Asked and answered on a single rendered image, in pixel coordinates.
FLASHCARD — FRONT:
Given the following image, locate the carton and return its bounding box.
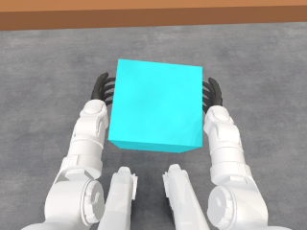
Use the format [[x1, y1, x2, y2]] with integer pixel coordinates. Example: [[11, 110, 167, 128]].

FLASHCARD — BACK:
[[107, 58, 202, 153]]

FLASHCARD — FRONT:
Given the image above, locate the robot right hand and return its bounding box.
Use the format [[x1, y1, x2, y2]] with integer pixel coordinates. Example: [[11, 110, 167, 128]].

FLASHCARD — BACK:
[[201, 78, 223, 114]]

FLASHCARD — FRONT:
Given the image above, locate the robot left shin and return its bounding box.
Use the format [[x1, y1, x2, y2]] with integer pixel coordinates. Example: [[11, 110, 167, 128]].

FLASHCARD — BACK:
[[110, 167, 131, 185]]

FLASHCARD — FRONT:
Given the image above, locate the robot left hand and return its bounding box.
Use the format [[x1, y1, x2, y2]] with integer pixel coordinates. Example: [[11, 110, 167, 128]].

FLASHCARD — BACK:
[[90, 72, 116, 106]]

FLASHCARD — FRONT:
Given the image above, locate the left robot upper arm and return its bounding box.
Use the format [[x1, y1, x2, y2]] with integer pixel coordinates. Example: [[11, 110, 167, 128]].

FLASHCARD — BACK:
[[21, 178, 106, 230]]

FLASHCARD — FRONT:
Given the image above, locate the right robot upper arm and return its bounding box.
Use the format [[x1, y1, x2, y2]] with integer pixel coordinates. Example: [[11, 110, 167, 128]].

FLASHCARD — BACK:
[[206, 184, 292, 230]]

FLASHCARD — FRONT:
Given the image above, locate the left robot forearm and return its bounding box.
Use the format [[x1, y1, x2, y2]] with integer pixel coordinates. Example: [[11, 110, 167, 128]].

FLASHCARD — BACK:
[[44, 99, 109, 217]]

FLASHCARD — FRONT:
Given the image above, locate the right robot forearm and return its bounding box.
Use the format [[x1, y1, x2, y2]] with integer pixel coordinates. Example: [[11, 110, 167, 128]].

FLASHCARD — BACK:
[[203, 105, 269, 218]]

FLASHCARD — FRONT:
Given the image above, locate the right robot thigh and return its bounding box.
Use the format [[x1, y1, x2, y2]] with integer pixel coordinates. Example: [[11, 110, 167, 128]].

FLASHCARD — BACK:
[[162, 168, 210, 230]]

